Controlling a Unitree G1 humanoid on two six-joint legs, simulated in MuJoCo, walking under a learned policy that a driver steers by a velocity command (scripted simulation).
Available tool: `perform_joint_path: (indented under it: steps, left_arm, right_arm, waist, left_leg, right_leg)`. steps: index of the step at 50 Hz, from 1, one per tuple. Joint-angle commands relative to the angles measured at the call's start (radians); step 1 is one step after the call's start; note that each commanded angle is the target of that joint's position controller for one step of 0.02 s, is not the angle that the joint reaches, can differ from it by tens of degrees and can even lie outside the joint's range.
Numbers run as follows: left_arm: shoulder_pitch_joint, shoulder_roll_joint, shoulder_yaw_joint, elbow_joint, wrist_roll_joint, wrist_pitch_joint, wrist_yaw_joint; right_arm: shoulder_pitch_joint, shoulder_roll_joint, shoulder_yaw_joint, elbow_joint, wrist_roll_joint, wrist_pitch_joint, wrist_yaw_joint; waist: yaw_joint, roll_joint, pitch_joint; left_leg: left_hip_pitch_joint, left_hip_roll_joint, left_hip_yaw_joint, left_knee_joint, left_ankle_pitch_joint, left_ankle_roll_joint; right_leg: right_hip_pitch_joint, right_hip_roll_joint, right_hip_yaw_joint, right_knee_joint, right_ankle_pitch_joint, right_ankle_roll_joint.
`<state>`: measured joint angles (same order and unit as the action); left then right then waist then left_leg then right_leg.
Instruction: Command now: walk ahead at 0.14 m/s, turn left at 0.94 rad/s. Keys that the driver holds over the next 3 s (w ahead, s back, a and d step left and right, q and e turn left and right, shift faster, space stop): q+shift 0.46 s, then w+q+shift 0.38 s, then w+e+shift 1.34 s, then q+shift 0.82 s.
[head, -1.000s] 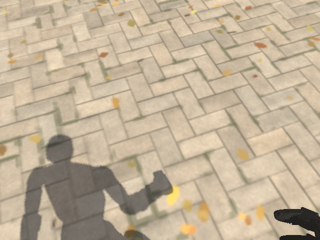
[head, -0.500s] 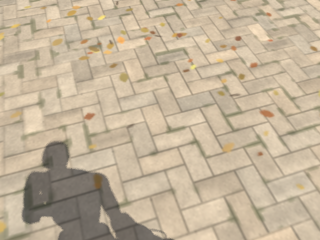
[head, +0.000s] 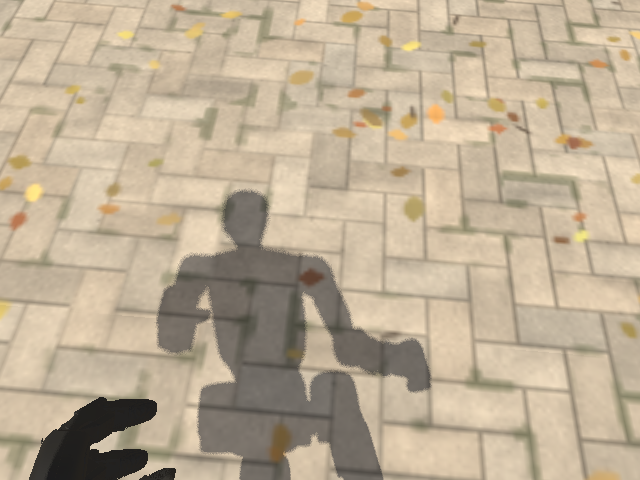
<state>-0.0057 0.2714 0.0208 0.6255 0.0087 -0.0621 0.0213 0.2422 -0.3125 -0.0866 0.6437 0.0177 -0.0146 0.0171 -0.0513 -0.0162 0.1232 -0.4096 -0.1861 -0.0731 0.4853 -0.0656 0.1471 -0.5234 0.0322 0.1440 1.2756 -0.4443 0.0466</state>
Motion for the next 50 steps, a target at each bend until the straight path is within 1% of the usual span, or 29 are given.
perform_joint_path:
  steps: [1, 4, 7, 12, 16, 17, 18, 19, 20, 21, 22, 23, 25, 27, 29, 34, 35, 36, 38, 40, 42, 43, 44, 45, 46, 47, 48, 49, 50]
  left_arm:
    - [0.090, 0.111, 0.046, -0.039, 0.015, 0.010, 0.008]
    - [0.050, 0.089, 0.044, -0.047, 0.002, 0.025, 0.011]
    - [-0.003, 0.094, 0.051, -0.052, -0.005, 0.030, 0.015]
    - [-0.065, 0.108, 0.063, -0.060, -0.005, 0.003, 0.006]
    - [-0.007, 0.138, 0.084, -0.032, -0.011, -0.016, -0.011]
    - [0.025, 0.137, 0.090, -0.017, -0.014, -0.017, -0.012]
    - [0.028, 0.154, 0.093, -0.019, -0.008, -0.009, -0.009]
    - [0.025, 0.215, 0.100, -0.047, 0.016, 0.009, -0.003]
    - [0.085, 0.191, 0.104, -0.038, 0.031, 0.013, -0.002]
    - [0.060, 0.150, 0.095, -0.053, 0.021, 0.016, 0.005]
    - [0.033, 0.120, 0.086, -0.060, 0.011, 0.026, 0.014]
    - [0.020, 0.114, 0.079, -0.068, 0.003, 0.038, 0.026]
    - [0.065, 0.148, 0.080, -0.058, 0.000, 0.050, 0.042]
    - [0.149, 0.174, 0.089, -0.039, -0.003, 0.042, 0.041]
    - [0.202, 0.192, 0.097, -0.026, -0.005, 0.025, 0.033]
    - [0.223, 0.212, 0.110, -0.002, -0.008, -0.005, 0.014]
    - [0.285, 0.224, 0.105, 0.022, 0.048, 0.006, -0.009]
    - [0.265, 0.239, 0.111, 0.023, 0.045, 0.008, -0.021]
    - [0.216, 0.241, 0.111, 0.013, 0.034, 0.008, -0.026]
    - [0.200, 0.239, 0.110, 0.013, 0.035, 0.014, -0.024]
    - [0.225, 0.243, 0.110, 0.027, 0.037, 0.031, -0.025]
    - [0.239, 0.232, 0.105, 0.040, 0.029, 0.042, -0.028]
    - [0.263, 0.187, 0.087, 0.056, 0.035, 0.048, -0.031]
    - [0.215, 0.076, 0.045, 0.030, 0.058, 0.044, -0.042]
    - [0.158, 0.012, 0.026, -0.081, 0.047, 0.030, -0.047]
    - [0.033, 0.112, 0.043, -0.110, 0.052, 0.021, -0.044]
    - [0.015, 0.133, 0.048, -0.096, 0.029, 0.013, -0.049]
    - [0.087, 0.136, 0.045, -0.045, 0.019, 0.006, -0.057]
    - [0.163, 0.136, 0.046, -0.001, 0.016, 0.011, -0.071]
  right_arm:
    - [-0.033, -0.151, -0.046, -0.101, 0.006, -0.001, -0.037]
    - [-0.021, -0.176, -0.055, -0.107, 0.013, 0.035, -0.067]
    - [-0.043, -0.162, -0.051, -0.124, 0.018, 0.060, -0.081]
    - [-0.046, -0.149, -0.049, -0.142, 0.005, 0.070, -0.076]
    - [-0.091, -0.148, -0.044, -0.170, 0.010, 0.073, -0.064]
    - [-0.100, -0.137, -0.039, -0.173, 0.017, 0.074, -0.060]
    - [-0.032, -0.081, -0.021, -0.161, 0.015, 0.076, -0.053]
    - [0.029, -0.070, -0.017, -0.168, 0.013, 0.073, -0.050]
    - [0.026, -0.179, -0.045, -0.176, 0.009, 0.062, -0.039]
    - [-0.001, -0.236, -0.062, -0.154, 0.011, 0.062, -0.035]
    - [-0.005, -0.234, -0.065, -0.134, 0.013, 0.072, -0.037]
    - [0.006, -0.210, -0.059, -0.123, 0.010, 0.084, -0.041]
    - [0.005, -0.154, -0.035, -0.144, 0.011, 0.085, -0.035]
    - [-0.040, -0.135, -0.023, -0.164, 0.015, 0.065, -0.028]
    - [-0.075, -0.129, -0.019, -0.171, 0.012, 0.048, -0.023]
    - [-0.087, -0.103, -0.013, -0.164, 0.013, 0.030, -0.018]
    - [-0.139, -0.093, 0.000, -0.179, -0.090, 0.058, 0.040]
    - [-0.139, -0.072, 0.002, -0.181, -0.077, 0.068, 0.069]
    - [-0.120, -0.079, 0.003, -0.169, -0.049, 0.070, 0.093]
    - [-0.130, -0.094, 0.003, -0.166, -0.042, 0.066, 0.093]
    - [-0.137, -0.097, 0.006, -0.160, -0.049, 0.060, 0.084]
    - [-0.062, -0.073, 0.014, -0.124, -0.056, 0.050, 0.077]
    - [0.132, -0.076, 0.006, -0.034, -0.061, 0.030, 0.061]
    - [0.345, -0.123, -0.002, 0.037, -0.056, 0.009, 0.041]
    - [0.316, -0.265, -0.016, -0.018, -0.032, 0.000, 0.017]
    - [0.311, -0.268, -0.026, -0.037, -0.032, -0.008, -0.004]
    - [0.290, -0.225, -0.011, -0.022, -0.058, -0.017, -0.019]
    - [0.235, -0.175, 0.005, -0.021, -0.069, -0.024, -0.022]
    - [0.170, -0.143, 0.020, -0.025, -0.061, -0.035, -0.025]
  waist:
    - [0.079, -0.010, -0.238]
    - [0.064, 0.020, -0.291]
    - [0.046, 0.087, -0.269]
    - [0.008, 0.161, -0.234]
    - [0.030, 0.180, -0.234]
    - [0.050, 0.144, -0.229]
    - [0.016, 0.009, -0.273]
    - [-0.021, -0.202, -0.277]
    - [0.002, -0.248, -0.297]
    - [0.016, -0.172, -0.245]
    - [0.017, -0.116, -0.207]
    - [0.016, -0.085, -0.187]
    - [0.038, -0.124, -0.175]
    - [0.085, -0.160, -0.193]
    - [0.114, -0.148, -0.187]
    - [0.107, -0.131, -0.137]
    - [0.106, -0.004, -0.140]
    - [0.093, -0.075, -0.125]
    - [0.065, -0.157, -0.119]
    - [0.056, -0.176, -0.104]
    - [0.060, -0.162, -0.073]
    - [0.023, -0.106, -0.059]
    - [-0.062, 0.057, -0.102]
    - [-0.168, 0.335, -0.131]
    - [-0.111, 0.566, -0.140]
    - [-0.173, 0.317, -0.163]
    - [-0.137, 0.164, -0.117]
    - [-0.081, 0.095, -0.103]
    - [-0.025, 0.097, -0.089]
  left_leg:
    - [0.201, 0.250, -0.380, -0.135, 0.424, 0.137]
    - [0.239, 0.224, -0.391, -0.098, 0.395, 0.090]
    - [0.234, 0.191, -0.421, -0.087, 0.201, 0.031]
    - [0.279, 0.192, -0.521, -0.034, 0.158, 0.026]
    - [0.258, 0.169, -0.597, 0.034, 0.155, -0.002]
    - [0.206, 0.127, -0.573, 0.089, 0.005, -0.029]
    - [0.095, 0.056, -0.481, 0.234, -0.391, -0.071]
    - [-0.105, -0.065, -0.297, 0.423, -0.660, -0.126]
    - [-0.177, 0.005, -0.235, 0.628, -0.625, -0.179]
    - [-0.198, 0.066, -0.195, 0.704, -0.528, -0.210]
    - [-0.213, 0.096, -0.167, 0.743, -0.445, -0.222]
    - [-0.222, 0.115, -0.132, 0.804, -0.390, -0.230]
    - [-0.285, 0.161, -0.017, 0.817, -0.285, -0.221]
    - [-0.349, 0.216, 0.045, 0.782, -0.262, -0.217]
    - [-0.392, 0.261, 0.058, 0.752, -0.267, -0.213]
    - [-0.406, 0.325, 0.055, 0.673, -0.232, -0.200]
    - [-0.321, 0.278, 0.080, 0.614, -0.230, -0.170]
    - [-0.278, 0.280, 0.093, 0.558, -0.221, -0.157]
    - [-0.165, 0.282, 0.123, 0.452, -0.226, -0.133]
    - [-0.065, 0.276, 0.176, 0.346, -0.297, -0.103]
    - [0.002, 0.253, 0.232, 0.249, -0.353, -0.066]
    - [0.135, 0.223, 0.239, 0.154, -0.320, -0.045]
    - [0.367, 0.145, 0.222, 0.086, -0.327, -0.029]
    - [0.553, 0.236, 0.018, -0.025, -0.476, -0.029]
    - [0.639, 0.463, -0.478, -0.199, -0.596, 0.036]
    - [0.624, 0.554, -0.619, -0.319, -0.606, 0.081]
    - [0.595, 0.561, -0.524, -0.266, -0.556, 0.078]
    - [0.515, 0.512, -0.393, -0.247, -0.503, 0.035]
    - [0.435, 0.467, -0.273, -0.268, -0.435, -0.010]
  right_leg:
    - [-0.050, -0.003, 0.003, -0.135, 0.050, 0.030]
    - [-0.075, 0.029, 0.010, -0.251, 0.139, 0.062]
    - [-0.078, 0.042, 0.026, -0.366, 0.220, 0.065]
    - [-0.045, 0.055, 0.053, -0.544, 0.225, 0.048]
    - [0.144, 0.053, 0.050, -0.789, 0.255, 0.017]
    - [0.249, 0.027, 0.034, -0.913, 0.375, 0.000]
    - [0.423, -0.121, 0.119, -0.936, 0.504, -0.065]
    - [0.540, -0.331, 0.331, -0.898, 0.761, -0.209]
    - [0.499, -0.451, 0.474, -0.927, 0.707, -0.319]
    - [0.449, -0.400, 0.391, -0.930, 0.592, -0.309]
    - [0.412, -0.326, 0.277, -0.930, 0.454, -0.263]
    - [0.381, -0.287, 0.206, -0.934, 0.380, -0.233]
    - [0.368, -0.255, 0.128, -1.021, 0.151, -0.205]
    - [0.440, -0.267, 0.111, -1.074, -0.055, -0.194]
    - [0.486, -0.300, 0.110, -1.105, -0.169, -0.196]
    - [0.478, -0.367, 0.030, -1.159, -0.200, -0.199]
    - [0.403, -0.378, -0.050, -1.160, -0.199, -0.174]
    - [0.373, -0.371, -0.111, -1.161, -0.181, -0.149]
    - [0.317, -0.365, -0.201, -1.166, -0.184, -0.111]
    - [0.294, -0.370, -0.257, -1.161, -0.197, -0.096]
    - [0.309, -0.392, -0.288, -1.113, -0.196, -0.101]
    - [0.237, -0.381, -0.325, -1.024, -0.180, -0.110]
    - [0.133, -0.301, -0.402, -0.739, -0.014, -0.118]
    - [-0.088, -0.204, -0.439, -0.298, -0.030, -0.105]
    - [-0.461, -0.062, -0.302, -0.002, -0.199, -0.077]
    - [-0.568, -0.081, -0.161, 0.100, -0.076, -0.082]
    - [-0.587, -0.120, -0.111, 0.109, 0.048, -0.092]
    - [-0.510, -0.137, -0.086, 0.049, 0.148, -0.092]
    - [-0.421, -0.133, -0.047, 0.005, 0.216, -0.081]
